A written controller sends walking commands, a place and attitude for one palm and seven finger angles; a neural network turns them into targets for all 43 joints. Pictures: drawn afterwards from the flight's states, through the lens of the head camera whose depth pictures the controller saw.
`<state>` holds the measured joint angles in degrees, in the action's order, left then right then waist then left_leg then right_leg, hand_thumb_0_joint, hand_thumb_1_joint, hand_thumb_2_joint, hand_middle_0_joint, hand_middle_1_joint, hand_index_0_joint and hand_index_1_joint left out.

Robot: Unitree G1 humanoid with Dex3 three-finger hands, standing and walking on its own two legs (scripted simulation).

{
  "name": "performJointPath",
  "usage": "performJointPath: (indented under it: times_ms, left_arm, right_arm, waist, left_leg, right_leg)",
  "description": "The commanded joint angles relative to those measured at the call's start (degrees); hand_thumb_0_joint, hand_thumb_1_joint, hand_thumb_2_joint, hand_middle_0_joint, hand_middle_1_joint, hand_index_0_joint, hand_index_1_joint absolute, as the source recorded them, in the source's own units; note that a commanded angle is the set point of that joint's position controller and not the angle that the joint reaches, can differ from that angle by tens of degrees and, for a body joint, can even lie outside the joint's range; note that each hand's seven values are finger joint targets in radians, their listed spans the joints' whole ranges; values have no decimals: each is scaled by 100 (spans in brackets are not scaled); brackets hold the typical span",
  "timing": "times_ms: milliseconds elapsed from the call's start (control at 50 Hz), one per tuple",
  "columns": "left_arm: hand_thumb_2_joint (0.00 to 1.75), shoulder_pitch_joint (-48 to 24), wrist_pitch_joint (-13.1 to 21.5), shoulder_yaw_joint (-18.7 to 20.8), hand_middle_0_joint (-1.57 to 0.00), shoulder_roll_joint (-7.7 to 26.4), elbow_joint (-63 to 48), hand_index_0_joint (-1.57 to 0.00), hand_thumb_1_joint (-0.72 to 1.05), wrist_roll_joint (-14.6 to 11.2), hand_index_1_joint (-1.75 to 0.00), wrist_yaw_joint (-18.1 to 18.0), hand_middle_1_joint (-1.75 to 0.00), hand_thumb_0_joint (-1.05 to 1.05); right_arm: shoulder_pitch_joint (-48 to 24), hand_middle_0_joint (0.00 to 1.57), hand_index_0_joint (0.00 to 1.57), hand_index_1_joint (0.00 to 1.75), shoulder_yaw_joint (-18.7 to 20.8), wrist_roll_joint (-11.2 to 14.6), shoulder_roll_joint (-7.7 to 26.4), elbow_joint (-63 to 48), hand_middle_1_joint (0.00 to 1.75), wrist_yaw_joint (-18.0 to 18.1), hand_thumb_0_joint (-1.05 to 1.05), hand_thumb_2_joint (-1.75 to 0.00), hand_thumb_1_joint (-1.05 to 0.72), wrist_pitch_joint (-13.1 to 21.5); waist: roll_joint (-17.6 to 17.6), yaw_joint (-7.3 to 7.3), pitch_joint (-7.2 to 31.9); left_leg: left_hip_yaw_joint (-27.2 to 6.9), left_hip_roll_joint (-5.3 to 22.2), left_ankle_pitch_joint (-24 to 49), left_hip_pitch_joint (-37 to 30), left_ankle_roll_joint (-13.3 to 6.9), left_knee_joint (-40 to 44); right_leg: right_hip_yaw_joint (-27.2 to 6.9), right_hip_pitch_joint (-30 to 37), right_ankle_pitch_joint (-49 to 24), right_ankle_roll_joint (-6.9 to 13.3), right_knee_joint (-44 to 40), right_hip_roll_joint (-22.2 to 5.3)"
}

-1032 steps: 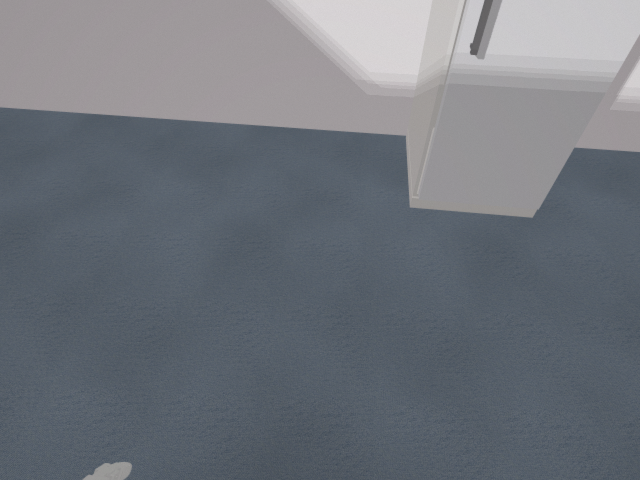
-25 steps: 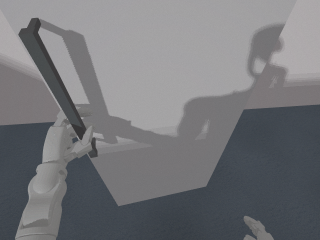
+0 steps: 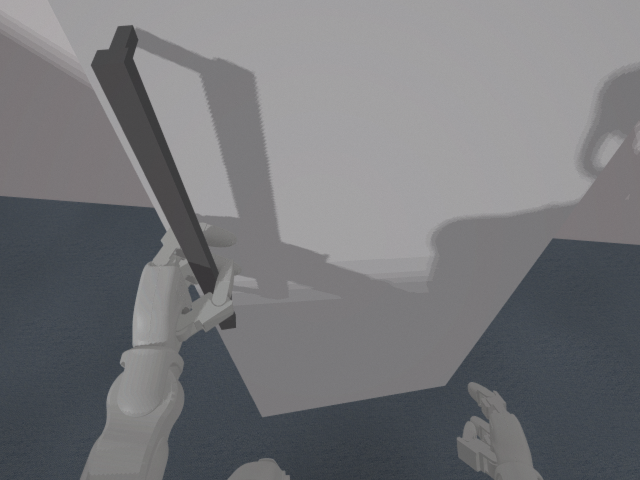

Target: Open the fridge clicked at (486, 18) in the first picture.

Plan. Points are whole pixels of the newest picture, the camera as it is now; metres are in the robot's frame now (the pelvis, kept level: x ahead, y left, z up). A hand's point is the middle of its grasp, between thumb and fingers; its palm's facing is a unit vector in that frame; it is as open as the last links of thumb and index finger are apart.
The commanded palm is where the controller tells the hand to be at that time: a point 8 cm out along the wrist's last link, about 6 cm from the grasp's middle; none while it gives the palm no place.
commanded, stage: walk backward, drawing the door open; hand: left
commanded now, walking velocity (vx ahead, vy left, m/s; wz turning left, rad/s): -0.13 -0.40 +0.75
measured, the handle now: (192, 223) +0.33 +0.14 +0.18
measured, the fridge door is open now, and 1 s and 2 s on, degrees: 16 49 66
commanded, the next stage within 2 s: stop walking and hold the door back in 1.28 s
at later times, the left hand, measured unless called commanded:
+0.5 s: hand (270, 408) +0.17 +0.05 +0.12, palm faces +0.43 -0.89 -0.16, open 5.9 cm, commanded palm +0.12 +0.09 +0.12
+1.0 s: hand out of the picture +0.07 -0.06 +0.12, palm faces +0.83 -0.50 -0.26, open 6.0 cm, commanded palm +0.00 -0.06 +0.12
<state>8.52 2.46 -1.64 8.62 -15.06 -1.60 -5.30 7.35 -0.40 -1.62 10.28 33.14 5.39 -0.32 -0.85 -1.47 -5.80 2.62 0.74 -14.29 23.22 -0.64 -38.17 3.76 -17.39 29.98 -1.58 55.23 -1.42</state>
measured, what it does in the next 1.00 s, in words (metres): steps to the right, turning left: right foot, then left foot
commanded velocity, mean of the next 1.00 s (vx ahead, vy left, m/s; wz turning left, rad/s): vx -0.17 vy -0.36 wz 0.74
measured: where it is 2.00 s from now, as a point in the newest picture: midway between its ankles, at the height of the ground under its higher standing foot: outside the picture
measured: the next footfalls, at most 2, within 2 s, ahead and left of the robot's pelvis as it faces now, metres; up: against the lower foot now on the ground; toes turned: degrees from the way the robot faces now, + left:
right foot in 0.20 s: +0.08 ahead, -0.15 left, +0.00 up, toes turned +8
left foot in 0.50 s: -0.05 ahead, -0.02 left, +0.00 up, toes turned +33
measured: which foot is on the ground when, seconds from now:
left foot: down 0.00-0.20, up 0.22-0.48, down 0.50-0.74, up 0.76-1.00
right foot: up 0.00-0.18, down 0.20-0.50, up 0.52-0.72, down 0.74-1.00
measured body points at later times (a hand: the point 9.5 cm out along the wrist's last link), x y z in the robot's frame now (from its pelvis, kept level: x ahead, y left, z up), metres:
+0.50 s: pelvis -0.01 -0.15 +0.01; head +0.01 -0.16 +0.46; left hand +0.14 +0.10 +0.13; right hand +0.23 -0.32 -0.08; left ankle -0.08 -0.04 -0.72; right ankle +0.04 -0.16 -0.71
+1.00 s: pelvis +0.03 -0.36 +0.01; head +0.06 -0.34 +0.46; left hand +0.02 -0.04 +0.14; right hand +0.32 -0.40 -0.08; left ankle -0.04 -0.31 -0.70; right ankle +0.12 -0.36 -0.71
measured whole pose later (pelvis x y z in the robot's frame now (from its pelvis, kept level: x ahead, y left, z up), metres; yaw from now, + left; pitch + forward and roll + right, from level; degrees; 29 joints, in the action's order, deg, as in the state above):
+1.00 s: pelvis +0.03 -0.36 +0.01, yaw +49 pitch +0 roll +1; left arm 18.7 3.2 6.4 12.7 -19.7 -1.1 -4.6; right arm 12.1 1.2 -1.5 11.7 34.6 6.8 6.6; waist -0.3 -1.3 -3.8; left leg 10.2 1.3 -27.5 18.3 1.5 -43.4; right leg 15.6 -20.7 13.5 5.4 34.4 -4.3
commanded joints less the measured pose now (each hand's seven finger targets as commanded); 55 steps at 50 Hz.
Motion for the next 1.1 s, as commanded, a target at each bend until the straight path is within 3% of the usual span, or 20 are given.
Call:
performJointPath:
  times_ms: [0,140,200,260,400,440,480,500,600,660,700,720,760,780,820,900,960,1000,1020,1080]
  left_arm:
    - [90,-858,579,256,-45,690,-2315,-45,90,260,-140,39,-140,0]
    - [90,-184,238,418,-45,700,-1701,-45,90,109,-140,-10,-140,0]
    - [90,-361,203,750,-45,1014,-2071,-45,90,96,-140,-98,-140,0]
    - [90,-125,219,479,-45,704,-1617,-45,90,176,-140,18,-140,0]
    - [90,-26,500,282,-45,531,-2070,-45,90,135,-140,58,-140,0]
    - [90,-28,541,94,-45,470,-2066,-45,90,114,-140,60,-140,0]
    - [90,-178,730,-36,-45,335,-2235,-45,90,115,-140,75,-140,0]
    - [90,-104,898,181,-45,550,-2074,-45,90,441,-140,85,-140,0]
    - [90,199,694,370,-45,396,-2013,-45,90,273,-140,200,-140,0]
    - [90,122,596,653,-45,612,-1861,-45,90,171,-140,89,-140,0]
    - [90,-27,615,938,-45,951,-1986,-45,90,170,-140,16,-140,0]
    - [90,-52,585,1267,-45,1340,-2161,-45,90,160,-140,-48,-140,0]
    - [90,258,525,1408,-45,1461,-1774,-45,90,144,-140,-26,-140,0]
    - [90,95,608,1331,-45,1371,-1883,-45,90,153,-140,52,-140,0]
    - [90,185,724,1350,-45,1203,-1723,-45,90,143,-140,45,-140,0]
    - [90,257,666,1342,-45,1142,-1941,-45,90,45,-140,-23,-140,0]
    - [90,258,673,1234,-45,1096,-2168,-45,90,15,-140,-56,-140,0]
    - [90,310,875,1314,-45,1193,-2273,-45,90,82,-140,-68,-140,0]
    - [90,390,1014,1451,-45,1341,-2251,-45,90,330,-140,-6,-140,0]
    - [90,323,959,1552,-45,1343,-2252,-45,90,395,-140,60,-140,0]
  right_arm:
    - [-489,20,20,30,147,-140,519,-666,30,-66,0,-90,-90,470]
    - [-399,20,20,30,166,25,556,-660,30,-2,0,-90,-90,570]
    - [-473,20,20,30,163,94,263,-558,30,34,0,-90,-90,593]
    - [-320,20,20,30,129,-57,253,-504,30,122,0,-90,-90,735]
    - [220,20,20,30,96,-115,255,-695,30,285,0,-90,-90,947]
    - [587,20,20,30,194,-97,394,-697,30,284,0,-90,-90,1002]
    - [543,20,20,30,364,-177,807,-876,30,202,0,-90,-90,1027]
    - [299,20,20,30,371,-245,912,-832,30,124,0,-90,-90,939]
    - [-80,20,20,30,445,-72,808,-584,30,-76,0,-90,-90,1001]
    - [-181,20,20,30,343,135,689,-662,30,-49,0,-90,-90,1021]
    - [-133,20,20,30,310,200,446,-569,30,-80,0,-90,-90,970]
    - [-184,20,20,30,292,191,226,-592,30,-84,0,-90,-90,932]
    - [-269,20,20,30,412,135,341,-502,30,-3,0,-90,-90,1042]
    - [-296,20,20,30,377,61,319,-528,30,21,0,-90,-90,1031]
    - [-368,20,20,30,262,47,285,-533,30,86,0,-90,-90,948]
    - [-106,20,20,30,197,2,325,-696,30,188,0,-90,-90,966]
    - [419,20,20,30,223,-18,428,-737,30,238,0,-90,-90,1062]
    - [335,20,20,30,305,-110,794,-899,30,207,0,-90,-90,1122]
    - [291,20,20,30,303,-191,708,-724,30,147,0,-90,-90,1096]
    - [90,20,20,30,438,-112,796,-505,30,62,0,-90,-90,1064]
  waist:
    - [-842,-36,1675]
    - [-1189,42,1551]
    - [1050,111,1542]
    - [700,123,1173]
    - [920,82,1792]
    - [384,-183,1904]
    - [-1591,-247,1831]
    - [-1193,-47,1494]
    - [-1206,182,1080]
    - [-1547,138,1065]
    - [-242,112,1188]
    - [1379,130,1296]
    - [1763,267,1383]
    - [1389,220,1175]
    - [1140,209,1256]
    - [1266,204,1491]
    - [19,-104,1691]
    - [-1950,46,1409]
    - [-1257,58,1355]
    - [-1297,107,867]
  left_leg:
    - [-3827,2239,1643,-2066,-1024,2224]
    - [-1265,627,-1643,677,18,2360]
    - [147,-247,-1201,113,418,-1856]
    - [-33,157,-1512,1006,322,-3525]
    - [691,183,-1176,79,236,-277]
    - [457,404,-269,-1217,87,1021]
    - [-3398,2971,3911,-3520,-1218,1989]
    - [-3923,3547,4491,-3011,-1630,1952]
    - [-1274,1766,1319,-402,-476,1684]
    - [-899,1105,-1294,718,-252,1814]
    - [-274,239,-1676,585,120,207]
    - [274,-247,-1813,973,388,-1811]
    - [-235,-53,-2213,1019,278,-4467]
    - [-109,104,-1945,1185,336,-4608]
    - [141,238,-1864,901,393,-3637]
    - [532,170,-1892,-163,200,-1250]
    - [478,299,-374,-1665,110,1224]
    - [-3823,3168,2950,-2924,-1115,2443]
    - [-3991,3356,3112,-2641,-1293,2409]
    - [-2322,2325,2353,-1977,-920,1955]
  right_leg:
    - [-1064,-1696,-191,-129,1580,76]
    - [-16,1761,-895,176,-2922,511]
    - [-1370,-371,174,1244,-4459,-1651]
    - [-631,67,-1968,1498,-3769,-1620]
    - [175,1483,-4707,1246,-2931,-1363]
    - [490,641,-4323,729,-1964,-1022]
    - [200,-2502,-557,-586,577,-15]
    - [-631,-2668,180,-461,1445,-142]
    - [-503,-374,-994,-124,-421,-102]
    - [401,1204,-1105,-205,-1919,384]
    - [43,949,-907,65,-3449,-135]
    - [-1157,610,-602,683,-4022,-1352]
    - [-2229,-87,-663,1473,-4131,-2173]
    - [-1589,157,-1308,1500,-3849,-1958]
    - [-280,731,-2736,1337,-3374,-1602]
    - [-76,740,-2771,1229,-3431,-1563]
    - [246,-110,-2327,795,-2046,-1133]
    - [3,-2509,249,-248,596,-135]
    - [-711,-2450,-102,-191,1216,-165]
    - [-703,-2274,-855,-189,1069,-193]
